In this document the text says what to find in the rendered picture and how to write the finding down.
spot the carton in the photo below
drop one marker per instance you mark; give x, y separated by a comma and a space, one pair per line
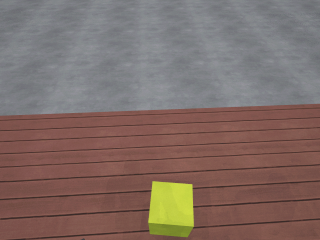
171, 209

